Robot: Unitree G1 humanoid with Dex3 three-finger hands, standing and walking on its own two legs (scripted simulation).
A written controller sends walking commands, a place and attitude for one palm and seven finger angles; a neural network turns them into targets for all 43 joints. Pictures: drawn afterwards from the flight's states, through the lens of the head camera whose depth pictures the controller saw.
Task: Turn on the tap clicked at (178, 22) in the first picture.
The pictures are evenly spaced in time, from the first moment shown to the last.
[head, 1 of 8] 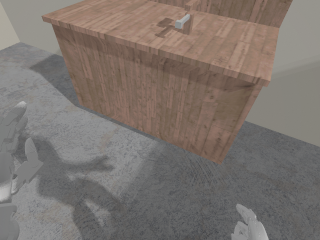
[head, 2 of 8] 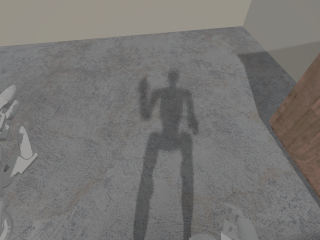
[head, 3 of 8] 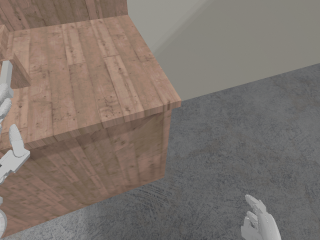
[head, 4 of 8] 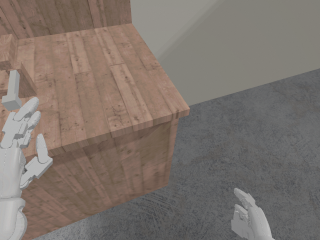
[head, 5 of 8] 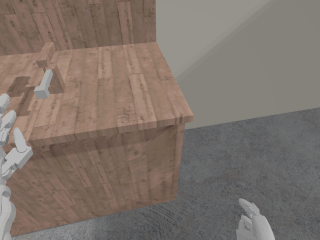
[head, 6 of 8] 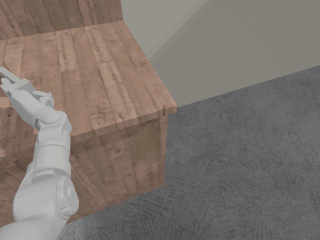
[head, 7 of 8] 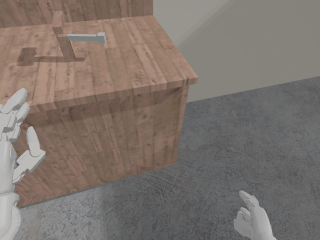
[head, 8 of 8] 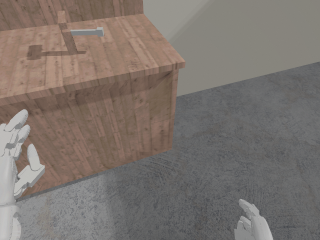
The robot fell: no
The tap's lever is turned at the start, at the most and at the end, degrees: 0 74 74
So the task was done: yes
